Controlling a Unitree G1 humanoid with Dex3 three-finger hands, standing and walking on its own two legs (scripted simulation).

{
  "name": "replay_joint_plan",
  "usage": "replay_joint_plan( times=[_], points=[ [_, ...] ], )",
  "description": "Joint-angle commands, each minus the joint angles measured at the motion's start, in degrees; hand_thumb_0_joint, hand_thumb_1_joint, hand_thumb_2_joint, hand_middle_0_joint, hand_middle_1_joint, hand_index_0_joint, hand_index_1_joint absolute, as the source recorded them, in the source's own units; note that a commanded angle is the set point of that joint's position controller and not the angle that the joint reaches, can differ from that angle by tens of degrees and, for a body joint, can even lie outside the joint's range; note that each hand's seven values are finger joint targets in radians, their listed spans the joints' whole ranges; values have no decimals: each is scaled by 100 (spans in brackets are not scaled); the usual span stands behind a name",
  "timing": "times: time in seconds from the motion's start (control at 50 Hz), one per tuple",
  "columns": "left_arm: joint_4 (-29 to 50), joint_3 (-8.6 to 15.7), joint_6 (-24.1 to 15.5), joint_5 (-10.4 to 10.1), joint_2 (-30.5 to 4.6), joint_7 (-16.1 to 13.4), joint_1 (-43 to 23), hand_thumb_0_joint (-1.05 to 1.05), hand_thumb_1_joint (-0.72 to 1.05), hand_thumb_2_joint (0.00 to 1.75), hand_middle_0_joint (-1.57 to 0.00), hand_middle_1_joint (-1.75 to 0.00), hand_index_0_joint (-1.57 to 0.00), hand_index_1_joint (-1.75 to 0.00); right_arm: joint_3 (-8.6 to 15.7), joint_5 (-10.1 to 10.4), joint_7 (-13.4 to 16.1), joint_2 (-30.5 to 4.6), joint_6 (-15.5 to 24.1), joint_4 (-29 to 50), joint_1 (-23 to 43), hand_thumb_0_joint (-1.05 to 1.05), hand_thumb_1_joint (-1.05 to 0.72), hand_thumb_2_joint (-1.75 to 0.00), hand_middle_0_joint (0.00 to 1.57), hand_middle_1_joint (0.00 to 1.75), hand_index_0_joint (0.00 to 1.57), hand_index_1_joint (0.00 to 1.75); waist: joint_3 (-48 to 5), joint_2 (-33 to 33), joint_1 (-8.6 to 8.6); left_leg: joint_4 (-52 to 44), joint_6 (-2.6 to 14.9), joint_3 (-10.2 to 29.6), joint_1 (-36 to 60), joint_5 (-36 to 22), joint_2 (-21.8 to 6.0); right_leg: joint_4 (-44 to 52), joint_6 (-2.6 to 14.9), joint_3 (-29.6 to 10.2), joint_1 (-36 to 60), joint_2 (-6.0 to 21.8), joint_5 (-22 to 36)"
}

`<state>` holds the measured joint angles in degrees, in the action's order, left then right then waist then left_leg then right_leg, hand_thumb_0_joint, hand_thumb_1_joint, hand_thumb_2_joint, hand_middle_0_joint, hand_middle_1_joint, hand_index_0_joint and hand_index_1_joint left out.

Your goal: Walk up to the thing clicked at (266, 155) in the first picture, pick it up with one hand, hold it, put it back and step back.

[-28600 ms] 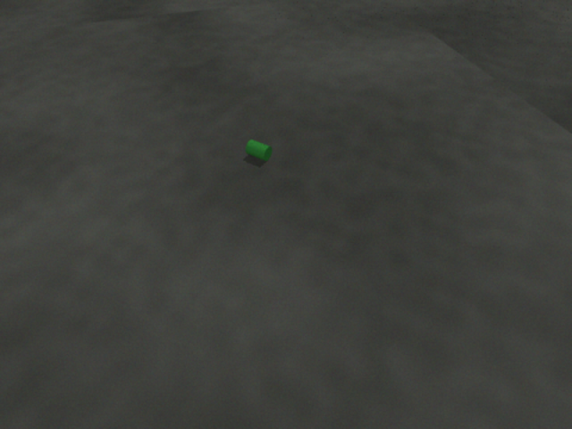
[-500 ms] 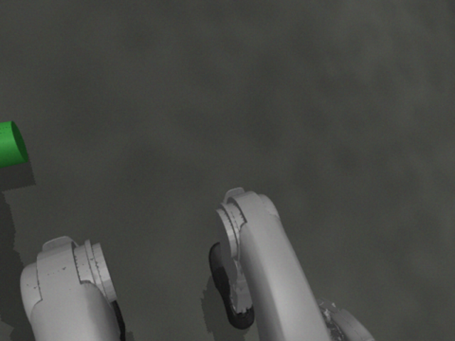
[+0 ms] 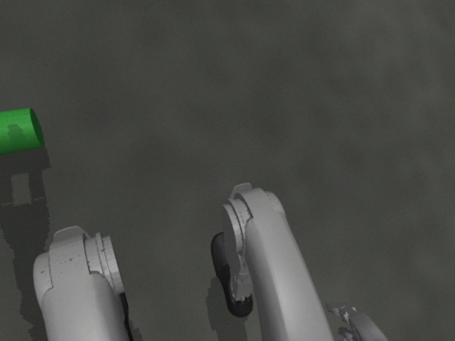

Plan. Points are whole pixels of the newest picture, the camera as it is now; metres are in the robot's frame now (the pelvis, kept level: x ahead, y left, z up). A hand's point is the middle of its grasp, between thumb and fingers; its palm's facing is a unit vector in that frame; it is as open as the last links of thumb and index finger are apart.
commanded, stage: withdraw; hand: left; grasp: from above
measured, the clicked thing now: (2, 133) +0.53 +0.31 -0.30
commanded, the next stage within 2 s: home in 0.08 s
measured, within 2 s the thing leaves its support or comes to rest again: neither
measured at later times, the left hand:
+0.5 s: hand out of the picture +0.48 +0.34 -0.08, palm faces -0.41 -0.27 -0.87, open 11.4 cm
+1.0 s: hand out of the picture +0.30 +0.26 +0.14, palm faces -0.04 -0.88 -0.48, open 7.4 cm
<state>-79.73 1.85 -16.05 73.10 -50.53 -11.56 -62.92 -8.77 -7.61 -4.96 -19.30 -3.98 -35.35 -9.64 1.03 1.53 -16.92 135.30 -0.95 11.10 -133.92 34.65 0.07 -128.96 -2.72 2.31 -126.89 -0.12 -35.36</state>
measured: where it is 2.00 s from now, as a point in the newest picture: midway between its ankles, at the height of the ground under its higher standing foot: (180, 311)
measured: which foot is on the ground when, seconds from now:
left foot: down 0.00-1.00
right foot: down 0.00-1.00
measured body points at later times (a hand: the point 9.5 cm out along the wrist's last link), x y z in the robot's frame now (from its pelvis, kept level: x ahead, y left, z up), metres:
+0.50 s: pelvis +0.02 +0.01 +0.04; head +0.26 +0.08 +0.41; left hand +0.50 +0.35 -0.03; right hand +0.08 -0.26 -0.07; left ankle +0.09 +0.13 -0.31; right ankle +0.12 -0.15 -0.30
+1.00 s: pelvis +0.03 +0.00 +0.24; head +0.16 +0.05 +0.67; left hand +0.30 +0.30 +0.17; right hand +0.26 -0.22 +0.15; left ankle +0.09 +0.13 -0.31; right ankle +0.12 -0.15 -0.31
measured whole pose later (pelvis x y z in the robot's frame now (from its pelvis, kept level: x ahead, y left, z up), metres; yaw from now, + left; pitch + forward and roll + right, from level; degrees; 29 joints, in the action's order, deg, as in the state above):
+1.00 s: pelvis +0.03 +0.00 +0.24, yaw +7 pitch +26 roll -5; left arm -18.5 2.8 15.0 11.6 -22.4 -1.7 -4.3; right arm -1.6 2.1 1.8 -13.1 2.2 -31.3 -5.2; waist -10.5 -1.9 -4.3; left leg 92.7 -1.3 5.8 -85.3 33.6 -2.3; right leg -88.6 -3.0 2.3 -80.9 2.2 -33.5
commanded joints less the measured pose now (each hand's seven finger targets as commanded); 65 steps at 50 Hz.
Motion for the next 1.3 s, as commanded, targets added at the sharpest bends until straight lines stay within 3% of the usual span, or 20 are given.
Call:
replay_joint_plan(
  times=[0.0, 0.12, 0.14, 0.18, 0.22, 0.28, 0.32, 0.38, 0.42, 0.44, 0.46, 0.52, 0.58, 0.64, 0.74, 0.86, 0.96, 1.06, 1.16, 1.28],
  points=[
    [759, 452, 227, 124, -1775, -837, -2776, 0, -43, 92, -15, -92, -15, -91, 465, -106, 20, -1400, 144, 67, -1103, 0, -90, -90, 20, 30, 20, 30, -4139, -2860, -242, -1423, 118, -648, 3608, -265, -38, 933, 485, 800, 1205, -130, 706],
    [911, 881, 632, 152, -2422, -825, -2531, 0, -38, 87, -20, -86, -20, -85, 553, -52, -32, -1461, 294, 187, -1225, 0, -90, -90, 20, 30, 20, 30, -4751, -2839, -49, -1290, 186, -801, 3477, -478, 5, 995, 472, 679, 1654, -106, 830],
    [920, 843, 713, 66, -2376, -722, -2363, 0, -30, 93, -25, -78, -22, -77, 551, -18, -45, -1402, 285, 208, -1194, 0, -88, -89, 20, 30, 20, 30, -4929, -2794, 38, -1332, 206, -819, 3495, -496, -2, 1037, 461, 643, 1830, -123, 853],
    [868, 753, 848, -83, -2184, -479, -2131, 0, -39, 88, -17, -90, -18, -89, 598, 32, -57, -1370, 239, 153, -1276, 0, -90, -89, 20, 30, 20, 30, -4795, -2519, 0, -1389, 230, -819, 3309, -470, 9, 1119, 456, 646, 1883, -143, 810],
    [834, 600, 919, -254, -1914, -190, -1833, 0, -23, 91, -24, -74, -22, -73, 621, 47, -68, -1325, 198, 122, -1356, 0, -88, -89, 20, 30, 20, 30, -4510, -2215, -61, -1428, 246, -780, 3060, -431, 6, 1194, 457, 691, 1899, -168, 749],
    [1248, 573, 965, -608, -1739, 293, -1430, 0, -6, 86, -23, -57, -21, -58, 707, 99, -67, -1326, 115, 125, -1496, 0, -89, -90, 20, 30, 20, 30, -4440, -2036, 90, -1535, 230, -762, 3129, -641, 3, 1324, 473, 683, 2090, -153, 844],
    [1602, 646, 1000, -871, -1575, 597, -981, 0, 10, 79, -20, -46, -19, -47, 833, 155, -60, -1395, 61, 137, -1600, 0, -89, -90, 20, 30, 20, 30, -4361, -1992, 211, -1634, 179, -755, 3349, -906, 30, 1436, 523, 675, 2121, -107, 966],
    [2930, 829, 1015, -1514, -1362, 994, -409, 0, 34, 75, -18, -33, -18, -34, 1021, 264, -39, -1356, -26, 303, -1572, 0, -90, -90, 20, 30, 20, 30, -5198, -2330, 567, -1938, 107, -783, 4171, -1433, 13, 1563, 556, 594, 2540, -69, 1317],
    [4224, 1126, 1034, -2099, -1450, 1204, 15, 0, 50, 76, -18, -28, -18, -28, 1163, 382, -20, -1304, -80, 427, -1483, 0, -90, -90, 20, 30, 20, 30, -6078, -2524, 933, -2198, 114, -805, 4813, -1768, 8, 1688, 543, 473, 2920, -43, 1544],
    [4574, 1344, 1101, -2386, -1508, 1256, 250, 0, 58, 82, -19, -28, -19, -28, 1206, 438, 17, -1306, -119, 445, -1403, 0, -90, -90, 20, 30, 20, 30, -6099, -2416, 986, -2272, 132, -761, 4928, -1772, 3, 1789, 529, 452, 2954, -31, 1578],
    [4768, 1270, 1185, -2637, -1241, 1312, 593, 0, 66, 86, -19, -29, -19, -29, 1197, 486, 37, -1208, -140, 493, -1312, 0, -90, -90, 20, 30, 20, 30, -5960, -2201, 958, -2414, 168, -713, 4881, -1625, -9, 1888, 495, 440, 3022, -46, 1503],
    [5260, 1256, 1390, -3272, -581, 1301, 1394, 0, 90, 90, -20, -30, -20, -30, 1287, 603, 144, -996, -155, 451, -1043, 0, -90, -90, 20, 30, 20, 30, -5237, -1751, 947, -2912, 221, -517, 4875, -1196, -30, 2285, 448, 397, 2915, -49, 1235],
    [5725, 1129, 1627, -3698, -190, 1247, 1868, 0, 90, 90, -20, -30, -20, -30, 1393, 686, 222, -932, -118, 501, -857, 0, -90, -90, 20, 30, 20, 30, -5064, -1802, 1058, -3537, 195, -310, 5439, -762, -137, 2586, 427, 382, 2937, -25, 885],
    [6141, 700, 1910, -4159, 500, 1256, 2461, 0, 90, 90, -20, -30, -20, -30, 1413, 730, 300, -838, -1, 546, -662, 0, -90, -90, 20, 30, 20, 30, -4521, -1687, 998, -4138, 173, -244, 5661, -277, -203, 3046, 399, 372, 3268, -5, 647],
    [6559, 439, 2365, -4933, 1050, 1211, 3242, 0, 90, 90, -20, -30, -20, -30, 1368, 804, 479, -700, 322, 668, -336, 0, -90, -90, 20, 30, 20, 30, -4105, -1405, 992, -4817, 159, -328, 6201, 106, -221, 3861, 365, 307, 3974, 9, 451],
    [6927, 535, 2743, -5808, 1500, 884, 4341, 0, 90, 90, -20, -30, -20, -30, 1196, 930, 689, -443, 682, 848, 88, 0, -90, -90, 20, 30, 20, 30, -3413, -1053, 1078, -5589, 169, -397, 6600, 296, -146, 4872, 377, 96, 5025, 25, 232],
    [7424, 701, 3038, -6453, 1744, 718, 5236, 0, 90, 90, -20, -30, -20, -30, 1128, 985, 839, -307, 889, 992, 182, 0, -90, -90, 20, 30, 20, 30, -3373, -1031, 1198, -6186, 144, -474, 7419, -183, -139, 5550, 364, -26, 5985, 44, 562],
    [7895, 523, 3403, -6953, 2359, 650, 6026, 0, 90, 90, -20, -30, -20, -30, 1008, 1007, 1021, -135, 1072, 1025, 83, 0, -90, -90, 20, 30, 20, 30, -3068, -874, 1152, -6808, 116, -515, 8078, -498, -151, 6294, 343, -53, 6828, 26, 854],
    [8388, 688, 3703, -7444, 2645, 629, 7023, 0, 90, 90, -20, -30, -20, -30, 948, 1020, 1287, -68, 1280, 1084, -97, 0, -90, -90, 20, 30, 20, 30, -2847, -644, 1231, -7286, 132, -671, 8589, -1112, -100, 7009, 307, -39, 7892, -16, 1370],
    [8942, 601, 3906, -7715, 3043, 709, 7947, 0, 90, 90, -20, -30, -20, -30, 916, 977, 1510, 18, 1514, 1186, -312, 0, -90, -90, 20, 30, 20, 30, -2208, -577, 1261, -7991, 123, -761, 9239, -1501, -80, 7724, 268, 44, 8585, -52, 1713]
  ],
)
